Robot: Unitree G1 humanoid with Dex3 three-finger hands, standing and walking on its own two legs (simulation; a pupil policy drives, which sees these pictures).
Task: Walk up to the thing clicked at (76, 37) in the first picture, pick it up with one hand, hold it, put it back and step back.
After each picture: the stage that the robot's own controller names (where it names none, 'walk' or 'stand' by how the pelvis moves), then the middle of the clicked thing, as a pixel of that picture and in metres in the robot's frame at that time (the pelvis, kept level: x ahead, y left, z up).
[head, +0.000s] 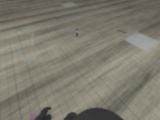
stand; (77, 33) +2.01 +0.41 -0.66
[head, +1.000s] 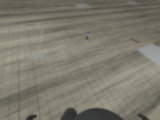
walk; (87, 36) +1.91 +0.13 -0.63
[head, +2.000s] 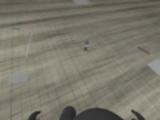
walk; (86, 47) +1.32 +0.08 -0.64
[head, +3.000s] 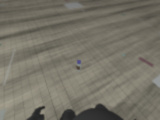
walk; (78, 66) +0.84 +0.14 -0.65
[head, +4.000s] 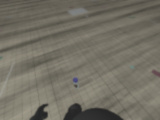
walk; (76, 83) +0.54 +0.22 -0.63
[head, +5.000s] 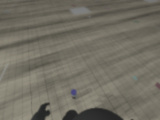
stand; (74, 94) +0.36 +0.17 -0.64
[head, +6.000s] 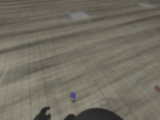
stand; (73, 98) +0.36 +0.18 -0.66
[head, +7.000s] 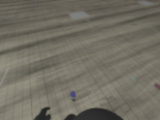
stand; (73, 97) +0.37 +0.19 -0.66
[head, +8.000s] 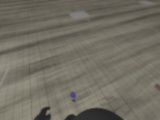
stand; (73, 97) +0.36 +0.19 -0.66
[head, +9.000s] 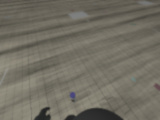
stand; (73, 97) +0.36 +0.19 -0.66
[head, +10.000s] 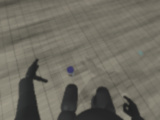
go down; (70, 72) +0.41 +0.17 -0.45
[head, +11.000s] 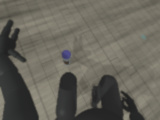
go down; (66, 59) +0.46 +0.19 -0.28
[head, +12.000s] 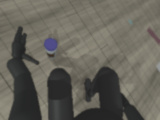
close in; (51, 50) +0.45 +0.22 -0.19
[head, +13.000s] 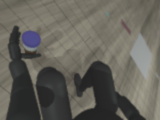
close; (31, 47) +0.45 +0.24 -0.17
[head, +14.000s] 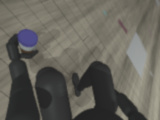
lift; (28, 46) +0.44 +0.25 -0.17
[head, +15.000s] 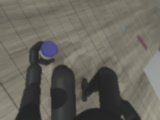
lift; (46, 54) +0.37 +0.25 -0.12
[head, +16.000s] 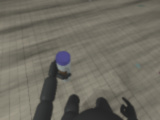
lift; (64, 69) +0.33 +0.17 +0.06
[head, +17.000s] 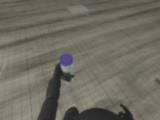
hold; (68, 71) +0.33 +0.15 +0.05
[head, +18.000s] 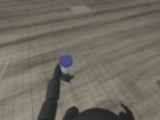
hold; (67, 72) +0.32 +0.16 +0.05
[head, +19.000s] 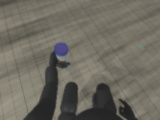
crouch; (63, 58) +0.41 +0.17 -0.03
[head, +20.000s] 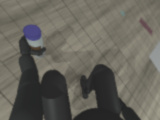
lower; (36, 45) +0.47 +0.24 -0.14
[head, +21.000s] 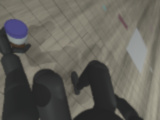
lower; (18, 40) +0.47 +0.27 -0.17
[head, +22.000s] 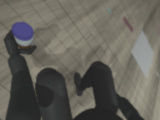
lower; (25, 42) +0.46 +0.27 -0.16
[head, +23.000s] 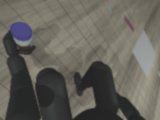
lower; (24, 42) +0.46 +0.27 -0.16
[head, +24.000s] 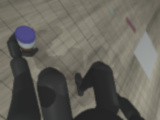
rest; (27, 45) +0.45 +0.26 -0.16
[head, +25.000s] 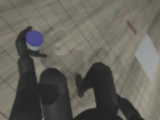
withdraw; (34, 46) +0.45 +0.24 -0.18
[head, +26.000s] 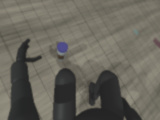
stand; (61, 53) +0.46 +0.20 -0.21
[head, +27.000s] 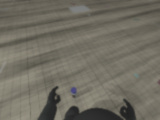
stand; (74, 93) +0.38 +0.15 -0.58
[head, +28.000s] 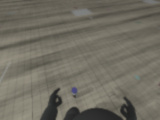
stand; (74, 93) +0.40 +0.16 -0.60
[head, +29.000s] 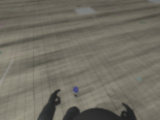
stand; (76, 92) +0.40 +0.15 -0.61
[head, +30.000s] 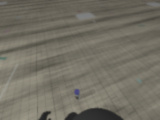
walk; (77, 94) +0.41 +0.16 -0.66
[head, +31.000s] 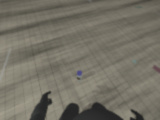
walk; (79, 76) +0.53 +0.11 -0.63
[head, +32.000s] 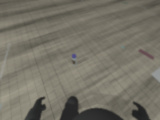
walk; (74, 60) +0.81 +0.25 -0.62
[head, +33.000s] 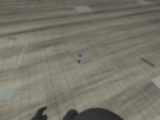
stand; (79, 59) +1.03 +0.19 -0.64
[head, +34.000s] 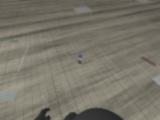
stand; (80, 60) +1.04 +0.18 -0.66
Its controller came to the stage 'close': yes
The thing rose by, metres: 0.69
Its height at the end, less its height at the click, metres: +0.00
